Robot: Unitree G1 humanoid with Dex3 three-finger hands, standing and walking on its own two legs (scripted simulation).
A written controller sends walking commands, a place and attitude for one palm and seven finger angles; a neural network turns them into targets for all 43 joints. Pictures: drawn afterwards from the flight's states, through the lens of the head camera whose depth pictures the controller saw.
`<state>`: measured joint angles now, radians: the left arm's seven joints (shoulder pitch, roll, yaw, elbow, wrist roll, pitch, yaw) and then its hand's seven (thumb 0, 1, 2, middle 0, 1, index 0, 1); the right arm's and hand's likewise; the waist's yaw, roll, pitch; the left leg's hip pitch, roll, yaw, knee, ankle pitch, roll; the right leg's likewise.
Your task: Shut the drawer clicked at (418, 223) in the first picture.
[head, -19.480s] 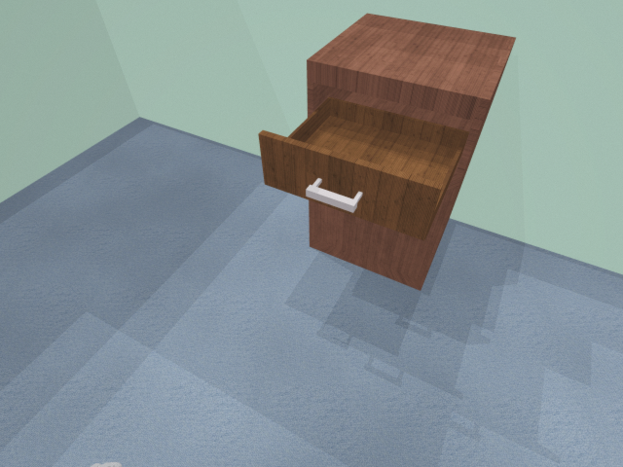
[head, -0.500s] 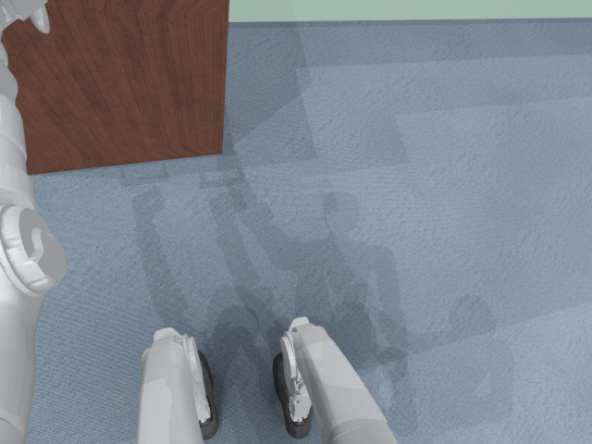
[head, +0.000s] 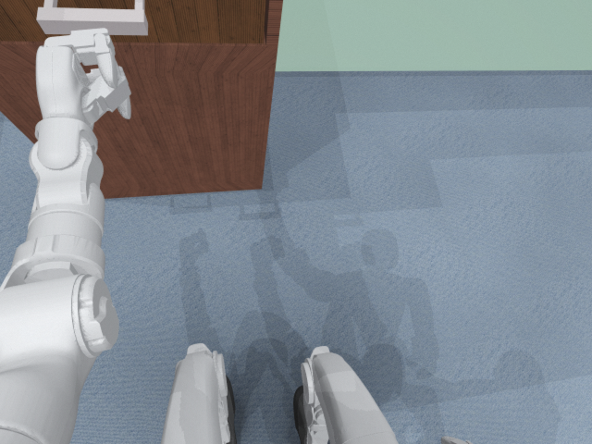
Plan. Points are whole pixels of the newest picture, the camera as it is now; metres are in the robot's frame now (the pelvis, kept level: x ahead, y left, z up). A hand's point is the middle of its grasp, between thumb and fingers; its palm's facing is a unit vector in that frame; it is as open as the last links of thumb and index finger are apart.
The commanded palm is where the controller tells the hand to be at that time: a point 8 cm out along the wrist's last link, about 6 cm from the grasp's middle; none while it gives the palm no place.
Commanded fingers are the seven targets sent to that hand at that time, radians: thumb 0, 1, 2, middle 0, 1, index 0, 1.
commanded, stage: draw the hand back to the body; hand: left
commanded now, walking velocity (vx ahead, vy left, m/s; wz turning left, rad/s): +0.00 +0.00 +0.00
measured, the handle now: (95, 10) +0.67 +0.22 +0.03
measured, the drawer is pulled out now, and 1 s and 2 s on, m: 0.00 0.00 0.00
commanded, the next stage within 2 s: step back with the hand held close in 1.28 s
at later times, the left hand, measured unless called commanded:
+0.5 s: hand (18, 185) +0.36 +0.19 +0.16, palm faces +0.09 -0.98 -0.16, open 3.3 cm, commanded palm +0.32 +0.25 +0.18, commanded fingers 0.00 0.90 0.90 -1.40 -1.60 -1.40 -1.60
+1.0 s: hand out of the picture +0.24 +0.24 +0.28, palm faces +0.39 -0.85 -0.35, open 3.3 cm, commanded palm +0.18 +0.28 +0.30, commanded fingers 0.00 0.90 0.90 -1.40 -1.60 -1.40 -1.60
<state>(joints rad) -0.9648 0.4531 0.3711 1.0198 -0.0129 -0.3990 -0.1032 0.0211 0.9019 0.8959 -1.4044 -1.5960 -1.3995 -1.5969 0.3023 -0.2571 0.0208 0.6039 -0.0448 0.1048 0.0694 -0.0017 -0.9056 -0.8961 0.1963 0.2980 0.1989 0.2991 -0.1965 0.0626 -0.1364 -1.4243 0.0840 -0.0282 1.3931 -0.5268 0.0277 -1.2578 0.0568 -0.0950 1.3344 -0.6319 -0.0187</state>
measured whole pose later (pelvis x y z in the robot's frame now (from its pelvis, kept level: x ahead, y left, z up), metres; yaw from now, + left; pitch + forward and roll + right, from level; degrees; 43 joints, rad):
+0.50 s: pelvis +0.02 +0.00 +0.10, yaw +3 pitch +11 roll -2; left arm -0.17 0.29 0.13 0.38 -0.12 -0.22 -0.05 0.02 0.90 0.90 -1.40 -1.60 -1.40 -1.60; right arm 0.24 -0.27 0.01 0.53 0.06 0.10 -0.04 0.01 -0.91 -0.90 0.20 0.30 0.20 0.30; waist -0.05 0.04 -0.10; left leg -0.69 0.05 0.03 0.89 -0.39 0.02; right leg -0.55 0.03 -0.04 0.84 -0.48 -0.01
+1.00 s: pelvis +0.04 -0.01 +0.15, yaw +4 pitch -3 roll +0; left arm 0.42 0.32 0.20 -0.35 -0.08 -0.03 0.09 0.02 0.90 0.90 -1.41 -1.60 -1.40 -1.60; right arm 0.15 -0.23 0.05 0.56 0.02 0.00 -0.07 0.01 -0.90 -0.90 0.20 0.30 0.20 0.30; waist 0.06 0.07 0.01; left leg -0.17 0.01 0.05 0.44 -0.22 0.01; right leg -0.03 0.01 -0.03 0.37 -0.30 -0.01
